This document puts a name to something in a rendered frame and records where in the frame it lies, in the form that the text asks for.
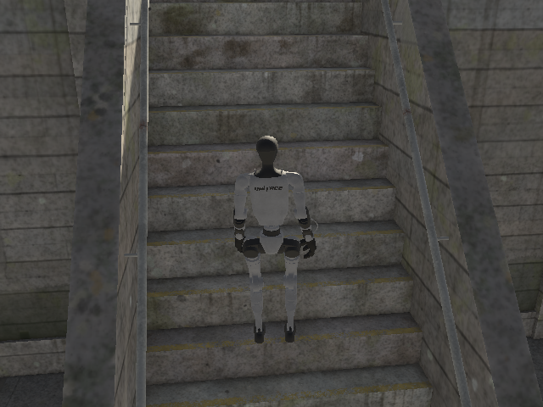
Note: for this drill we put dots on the stairs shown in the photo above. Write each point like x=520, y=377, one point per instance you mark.
x=221, y=75

